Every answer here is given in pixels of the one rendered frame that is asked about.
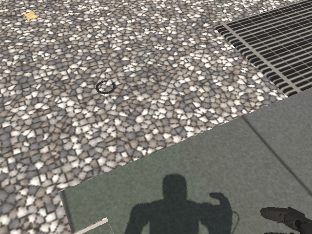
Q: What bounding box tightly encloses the robot right hand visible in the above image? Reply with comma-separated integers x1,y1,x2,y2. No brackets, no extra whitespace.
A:
260,207,312,234

